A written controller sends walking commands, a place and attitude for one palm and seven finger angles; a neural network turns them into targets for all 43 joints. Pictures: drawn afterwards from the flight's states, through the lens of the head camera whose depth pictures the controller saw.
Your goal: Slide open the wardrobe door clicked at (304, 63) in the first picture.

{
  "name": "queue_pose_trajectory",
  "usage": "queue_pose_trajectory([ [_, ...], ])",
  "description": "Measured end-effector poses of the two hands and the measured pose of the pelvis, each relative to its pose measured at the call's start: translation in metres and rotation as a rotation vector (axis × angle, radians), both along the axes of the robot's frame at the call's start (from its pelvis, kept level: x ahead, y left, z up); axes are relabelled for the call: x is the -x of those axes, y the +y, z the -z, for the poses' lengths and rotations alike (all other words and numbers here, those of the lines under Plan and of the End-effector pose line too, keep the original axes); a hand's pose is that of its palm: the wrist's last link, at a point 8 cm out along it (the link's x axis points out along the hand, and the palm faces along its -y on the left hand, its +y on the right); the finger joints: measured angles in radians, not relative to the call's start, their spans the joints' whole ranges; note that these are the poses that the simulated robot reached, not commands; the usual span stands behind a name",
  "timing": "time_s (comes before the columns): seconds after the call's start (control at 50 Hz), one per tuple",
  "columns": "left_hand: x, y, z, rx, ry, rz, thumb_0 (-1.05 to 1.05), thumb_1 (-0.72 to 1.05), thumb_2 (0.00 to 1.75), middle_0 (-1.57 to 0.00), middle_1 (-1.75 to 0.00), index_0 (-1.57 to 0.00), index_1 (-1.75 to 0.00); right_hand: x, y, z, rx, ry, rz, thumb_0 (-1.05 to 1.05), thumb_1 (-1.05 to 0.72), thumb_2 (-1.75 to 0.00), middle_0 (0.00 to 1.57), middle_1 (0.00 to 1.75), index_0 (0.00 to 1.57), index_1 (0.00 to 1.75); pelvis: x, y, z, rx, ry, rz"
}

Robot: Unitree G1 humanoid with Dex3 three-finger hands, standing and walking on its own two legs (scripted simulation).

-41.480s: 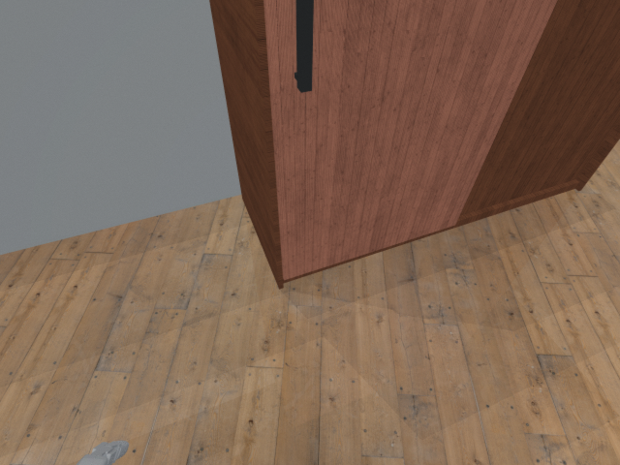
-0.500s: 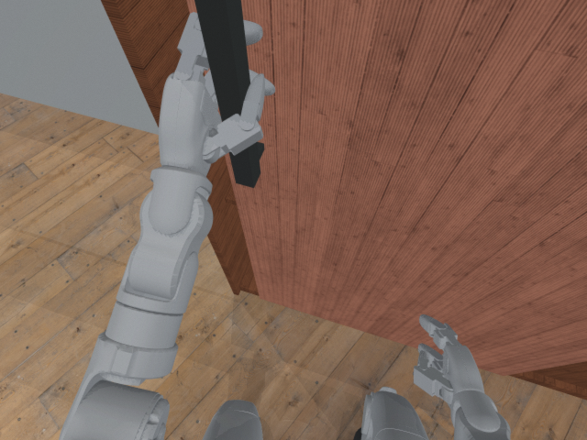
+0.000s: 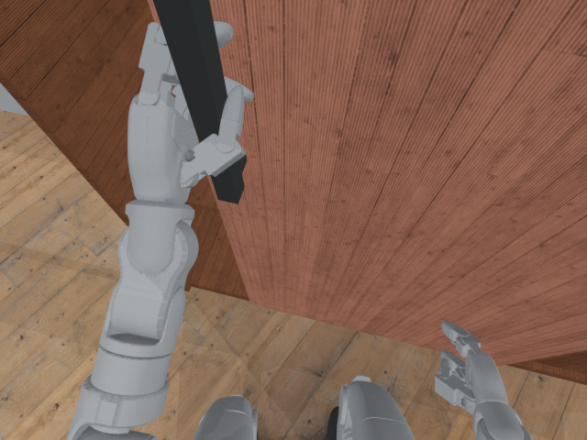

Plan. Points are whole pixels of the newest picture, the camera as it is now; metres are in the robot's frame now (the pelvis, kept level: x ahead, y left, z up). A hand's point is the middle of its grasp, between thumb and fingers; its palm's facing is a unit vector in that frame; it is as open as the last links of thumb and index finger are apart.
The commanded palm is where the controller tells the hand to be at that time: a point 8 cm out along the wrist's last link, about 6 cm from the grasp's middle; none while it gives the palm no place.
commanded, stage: step sideways, sliding the door along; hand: left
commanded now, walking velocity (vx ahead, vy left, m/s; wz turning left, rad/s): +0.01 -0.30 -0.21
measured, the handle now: (216, 88) +0.39 +0.13 +0.22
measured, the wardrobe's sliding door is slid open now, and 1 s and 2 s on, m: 0.22 0.54 0.69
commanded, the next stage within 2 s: stop walking and hold the door there in 1.80 s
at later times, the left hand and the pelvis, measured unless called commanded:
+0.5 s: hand (433, 182) +0.33 -0.06 +0.21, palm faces -0.02 -1.00 -0.02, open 6.9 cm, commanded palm +0.31 -0.04 +0.20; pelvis -0.03 -0.14 +0.01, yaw -3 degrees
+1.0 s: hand out of the picture +0.32 -0.20 +0.21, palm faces +0.15 -0.99 -0.08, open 7.0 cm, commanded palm +0.29 -0.22 +0.20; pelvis -0.07 -0.31 +0.00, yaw -6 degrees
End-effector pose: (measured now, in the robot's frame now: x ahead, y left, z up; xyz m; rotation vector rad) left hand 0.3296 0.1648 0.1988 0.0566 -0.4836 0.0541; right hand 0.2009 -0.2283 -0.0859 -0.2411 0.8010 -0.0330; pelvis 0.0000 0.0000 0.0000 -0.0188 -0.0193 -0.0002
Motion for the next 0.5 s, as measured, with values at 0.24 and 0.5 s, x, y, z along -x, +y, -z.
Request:
queue_pose_trajectory([
  [0.24, 0.01, -0.081, -0.003, -0.01, 0.026, -0.008, -0.05, 0.71, 0.81, -0.42, -1.41, -0.12, -1.19, 0.012, -0.035, 0.006, -0.165, -0.022, -0.039, 0.01, -0.91, -0.9, 0.2, 0.3, 0.2, 0.3, 0.002, -0.086, -0.004, 0.041, -0.004, 0.066],
  [0.5, 0.018, -0.17, -0.002, 0.022, 0.042, 0.083, -0.05, 0.7, 0.78, -0.45, -1.4, -0.15, -1.25, 0.016, -0.14, -0.009, -0.023, -0.072, 0.075, 0.01, -0.91, -0.9, 0.2, 0.3, 0.2, 0.3, 0.026, -0.136, -0.01, 0.007, 0.045, 0.05],
])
